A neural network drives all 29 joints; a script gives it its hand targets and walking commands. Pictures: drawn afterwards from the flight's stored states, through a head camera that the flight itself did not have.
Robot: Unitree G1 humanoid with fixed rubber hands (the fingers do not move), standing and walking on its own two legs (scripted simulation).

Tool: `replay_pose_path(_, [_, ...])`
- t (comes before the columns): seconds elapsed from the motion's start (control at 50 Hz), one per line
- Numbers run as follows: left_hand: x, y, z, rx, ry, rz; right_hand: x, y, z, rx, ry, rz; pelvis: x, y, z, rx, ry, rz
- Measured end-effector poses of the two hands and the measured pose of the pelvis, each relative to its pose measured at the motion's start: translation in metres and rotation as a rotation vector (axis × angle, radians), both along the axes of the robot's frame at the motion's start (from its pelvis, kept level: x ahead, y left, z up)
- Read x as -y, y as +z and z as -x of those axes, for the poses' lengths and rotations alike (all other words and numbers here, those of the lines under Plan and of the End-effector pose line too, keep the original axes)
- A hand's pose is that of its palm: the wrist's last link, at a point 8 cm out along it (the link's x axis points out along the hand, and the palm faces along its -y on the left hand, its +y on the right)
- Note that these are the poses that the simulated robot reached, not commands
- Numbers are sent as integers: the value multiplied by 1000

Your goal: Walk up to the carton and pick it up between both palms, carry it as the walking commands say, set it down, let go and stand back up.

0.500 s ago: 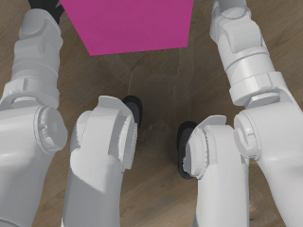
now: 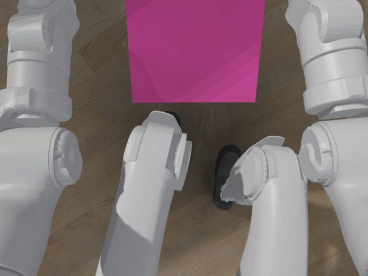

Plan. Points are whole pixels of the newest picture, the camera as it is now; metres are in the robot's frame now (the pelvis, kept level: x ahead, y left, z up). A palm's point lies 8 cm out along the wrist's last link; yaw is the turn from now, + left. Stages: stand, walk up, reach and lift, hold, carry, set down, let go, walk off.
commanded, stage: set down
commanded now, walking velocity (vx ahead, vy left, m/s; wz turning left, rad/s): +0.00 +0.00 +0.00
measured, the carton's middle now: (190, 35) +0.47 +0.10 -0.29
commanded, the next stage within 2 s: let go in 0.96 s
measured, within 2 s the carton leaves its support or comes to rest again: neither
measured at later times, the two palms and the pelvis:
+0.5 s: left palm out of the picture +0.50 +0.30 -0.02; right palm out of the picture +0.58 -0.05 +0.00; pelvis +0.01 -0.01 +0.12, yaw +2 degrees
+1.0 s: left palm out of the picture +0.49 +0.32 +0.11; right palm out of the picture +0.57 -0.04 +0.11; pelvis +0.01 +0.01 +0.24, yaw +3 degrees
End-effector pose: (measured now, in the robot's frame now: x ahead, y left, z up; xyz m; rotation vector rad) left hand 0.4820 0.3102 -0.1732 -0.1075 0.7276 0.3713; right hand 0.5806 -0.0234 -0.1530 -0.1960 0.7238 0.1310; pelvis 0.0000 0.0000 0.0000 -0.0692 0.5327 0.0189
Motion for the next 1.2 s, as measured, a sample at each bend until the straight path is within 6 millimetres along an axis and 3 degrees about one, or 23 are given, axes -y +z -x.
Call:
replay_pose_path(0.1, [6, 20, 13, 21, -1, -3, -1, 17, 7, 27, 1, -20, 2, 25, -4, -12, 9, 21])
replay_pose_path(0.18, [12, 45, 14, 14, -22, -7, 11, 29, 15, 7, -27, -18, 3, 42, -5, -11, 18, 22])
replay_pose_path(0.28, [16, 88, -1, 32, -46, -16, 28, 57, 16, 7, -44, -17, 5, 65, -5, -6, 24, 2])
replay_pose_path(0.36, [16, 120, -18, 52, -42, -6, 36, 93, 10, 29, -28, -7, 7, 82, -6, 7, 21, -24])
replay_pose_path(0.44, [14, 140, -24, 43, -32, 1, 31, 129, 3, 44, 5, 1, 9, 101, -8, 20, 12, -44])
replay_pose_path(0.54, [8, 160, -14, 32, -13, 5, 21, 162, -2, 41, 20, 8, 11, 129, -12, 28, 13, -45])
replay_pose_path(0.62, [1, 175, -3, 12, -3, 15, 13, 176, -1, 10, 21, 30, 10, 152, -14, 28, 22, -31])
replay_pose_path(0.7, [-9, 202, 4, 45, 7, 0, 7, 194, 3, 16, 6, 27, 6, 173, -16, 37, 36, -5])
replay_pose_path(0.82, [-17, 247, 4, 39, -20, -15, 12, 217, 10, -12, -35, 16, -3, 202, -13, 65, 59, 18])
replay_pose_path(0.92, [-17, 280, -1, 41, -27, -3, 15, 247, 10, 7, -26, 2, -11, 224, -11, 86, 58, 14])
replay_pose_path(0.98, [-14, 285, -6, 35, -24, 19, 16, 264, 7, 16, -8, 22, -14, 234, -9, 94, 54, 6])
replay_pose_path(1.08, [-2, 272, -7, 26, -32, 22, 23, 271, 8, 12, -10, 47, -15, 244, -9, 91, 55, 3])
replay_pose_path(1.2, [28, 263, 26, -12, -118, 13, 46, 265, 41, -26, -40, 110, -13, 259, -20, 101, 67, 12])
